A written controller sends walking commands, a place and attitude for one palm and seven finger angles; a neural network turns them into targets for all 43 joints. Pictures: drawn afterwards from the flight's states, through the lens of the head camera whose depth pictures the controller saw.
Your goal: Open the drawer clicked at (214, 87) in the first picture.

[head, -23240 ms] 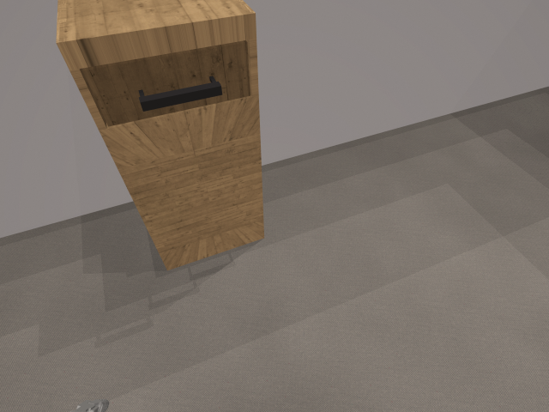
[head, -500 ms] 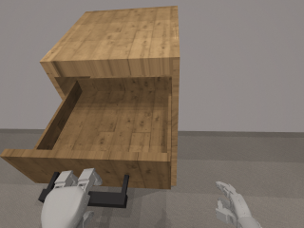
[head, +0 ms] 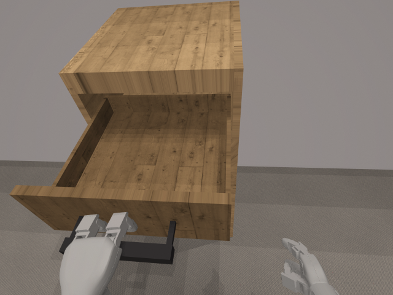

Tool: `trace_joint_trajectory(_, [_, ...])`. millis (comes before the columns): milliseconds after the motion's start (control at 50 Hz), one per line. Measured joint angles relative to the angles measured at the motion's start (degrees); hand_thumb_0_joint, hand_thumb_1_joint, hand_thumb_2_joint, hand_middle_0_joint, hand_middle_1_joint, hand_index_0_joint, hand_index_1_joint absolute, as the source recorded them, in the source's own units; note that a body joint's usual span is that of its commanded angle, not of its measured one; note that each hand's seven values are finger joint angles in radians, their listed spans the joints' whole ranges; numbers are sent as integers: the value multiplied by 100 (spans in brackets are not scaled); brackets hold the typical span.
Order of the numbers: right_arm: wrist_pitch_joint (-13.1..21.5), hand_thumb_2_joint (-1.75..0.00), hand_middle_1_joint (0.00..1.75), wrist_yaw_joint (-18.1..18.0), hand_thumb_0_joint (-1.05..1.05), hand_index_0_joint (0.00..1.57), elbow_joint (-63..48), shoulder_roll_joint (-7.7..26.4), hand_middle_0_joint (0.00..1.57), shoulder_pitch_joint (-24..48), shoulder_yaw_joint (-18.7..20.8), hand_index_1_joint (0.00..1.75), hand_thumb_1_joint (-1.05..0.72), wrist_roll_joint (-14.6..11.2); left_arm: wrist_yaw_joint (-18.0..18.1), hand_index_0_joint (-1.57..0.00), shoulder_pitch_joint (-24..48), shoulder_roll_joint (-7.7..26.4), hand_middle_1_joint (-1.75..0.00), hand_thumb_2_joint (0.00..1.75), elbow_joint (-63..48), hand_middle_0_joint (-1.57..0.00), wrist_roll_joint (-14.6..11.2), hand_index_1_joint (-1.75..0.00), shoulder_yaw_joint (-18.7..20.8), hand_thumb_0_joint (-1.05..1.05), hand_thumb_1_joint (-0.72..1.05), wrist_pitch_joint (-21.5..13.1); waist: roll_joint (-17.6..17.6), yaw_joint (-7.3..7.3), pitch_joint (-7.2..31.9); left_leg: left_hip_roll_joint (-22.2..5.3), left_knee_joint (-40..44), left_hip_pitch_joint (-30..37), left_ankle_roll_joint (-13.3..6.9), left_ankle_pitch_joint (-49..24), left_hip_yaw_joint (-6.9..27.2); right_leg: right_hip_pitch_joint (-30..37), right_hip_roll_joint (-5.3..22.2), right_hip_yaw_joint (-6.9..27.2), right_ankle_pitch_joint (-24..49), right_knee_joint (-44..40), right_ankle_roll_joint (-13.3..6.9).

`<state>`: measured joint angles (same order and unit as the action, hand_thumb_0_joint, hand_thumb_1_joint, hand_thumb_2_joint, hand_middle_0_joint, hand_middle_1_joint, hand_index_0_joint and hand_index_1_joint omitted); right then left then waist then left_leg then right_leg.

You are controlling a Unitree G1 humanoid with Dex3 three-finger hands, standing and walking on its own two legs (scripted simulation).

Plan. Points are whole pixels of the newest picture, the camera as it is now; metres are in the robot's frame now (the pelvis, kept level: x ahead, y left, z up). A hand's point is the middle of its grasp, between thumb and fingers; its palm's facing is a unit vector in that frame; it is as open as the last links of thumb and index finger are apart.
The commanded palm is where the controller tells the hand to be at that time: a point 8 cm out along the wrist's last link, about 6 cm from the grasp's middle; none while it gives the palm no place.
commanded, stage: lift the hand off the handle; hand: left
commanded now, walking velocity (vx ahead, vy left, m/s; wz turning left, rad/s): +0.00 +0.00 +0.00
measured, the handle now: (121, 237) +0.20 +0.18 +0.06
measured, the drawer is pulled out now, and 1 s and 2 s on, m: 0.29 0.29 0.29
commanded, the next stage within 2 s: draw the hand back to the body in 1.34 s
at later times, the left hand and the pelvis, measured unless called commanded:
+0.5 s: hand (106, 252) +0.16 +0.18 +0.08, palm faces +0.05 -0.17 -0.98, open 13.3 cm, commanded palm +0.13 +0.18 +0.16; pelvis +0.00 +0.01 +0.02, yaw -1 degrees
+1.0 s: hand (92, 224) +0.18 +0.18 +0.16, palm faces +0.17 -0.17 -0.97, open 13.3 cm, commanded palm +0.13 +0.17 +0.24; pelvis +0.00 +0.01 +0.03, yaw -1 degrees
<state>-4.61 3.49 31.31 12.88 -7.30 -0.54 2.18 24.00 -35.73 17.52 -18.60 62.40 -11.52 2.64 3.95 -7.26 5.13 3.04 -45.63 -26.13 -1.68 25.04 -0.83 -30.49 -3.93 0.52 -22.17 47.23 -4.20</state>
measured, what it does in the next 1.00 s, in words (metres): stands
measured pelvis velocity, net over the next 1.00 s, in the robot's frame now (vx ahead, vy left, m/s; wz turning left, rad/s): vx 0.00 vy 0.01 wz -0.02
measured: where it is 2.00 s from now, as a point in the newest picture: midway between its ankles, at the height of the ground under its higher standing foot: outside the picture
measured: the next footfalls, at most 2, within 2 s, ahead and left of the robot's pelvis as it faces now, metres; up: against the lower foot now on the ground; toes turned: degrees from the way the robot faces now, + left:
none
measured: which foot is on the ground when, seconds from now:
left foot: down 0.00-1.00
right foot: down 0.00-1.00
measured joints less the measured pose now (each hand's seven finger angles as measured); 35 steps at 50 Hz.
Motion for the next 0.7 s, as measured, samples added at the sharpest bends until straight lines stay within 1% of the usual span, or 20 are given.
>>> trace_joint_trajectory(80, [-15, -90, 30, -31, 1, 20, 43, -64, 20, 39, -46, 30, -90, -33, -102, -36, 229, -23, -120, 30, 131, -32, -35, -123, -54, 0, -49, 94, 22, -5, -16, 11, 45, 60, -2, -43, 10, 63, 13, -7, 35, -41, 4])
trace_joint_trajectory(180, [-27, -90, 30, -48, 1, 20, 23, -90, 20, 58, -91, 30, -90, -59, -389, -38, 364, 19, -120, 30, 114, -32, -149, -125, -106, 0, -49, 279, 50, 14, -28, -7, 165, 234, -3, -101, 7, 241, -5, 5, 105, -177, 3])
trace_joint_trajectory(240, [-20, -90, 30, -49, 1, 20, -32, -56, 20, 48, -99, 30, -90, -60, -537, -38, 352, 67, -121, 30, -28, -33, -220, -124, -147, 0, -49, 353, 80, 34, -50, -24, 257, 368, -6, -134, 6, 383, -21, 13, 153, -292, 6])
trace_joint_trajectory(380, [-47, -90, 30, -48, 1, 20, -74, 71, 20, 51, -69, 30, -90, -79, -752, -39, 317, 228, -123, 30, -357, -37, -306, -124, -166, 0, -49, 382, 127, 21, -129, -57, 510, 667, -15, -227, -13, 691, -54, 51, 275, -583, 19])
trace_joint_trajectory(600, [-127, -90, 30, -48, 1, 20, -32, 146, 20, 105, -71, 30, -90, -109, -1115, -45, 338, 444, -124, 30, -708, -39, -478, -124, -265, 0, -49, 524, 238, -68, -247, -71, 897, 1074, -43, -363, -23, 1114, -66, 94, 437, -1010, 54])
trace_joint_trajectory(640, [-139, -90, 30, -39, 1, 20, -43, 138, 20, 108, -84, 30, -90, -114, -1150, -44, 312, 463, -124, 30, -844, -40, -539, -124, -259, 0, -49, 541, 257, -95, -245, -75, 949, 1129, -47, -377, -32, 1167, -70, 107, 455, -1065, 60])
trace_joint_trajectory(700, [-175, -90, 30, -16, 1, 20, -57, 132, 20, 133, -124, 30, -90, -132, -1205, -43, 281, 491, -124, 30, -1073, -42, -559, -123, -243, 0, -49, 596, 287, -116, -250, -79, 1018, 1207, -52, -396, -36, 1250, -73, 117, 483, -1146, 69])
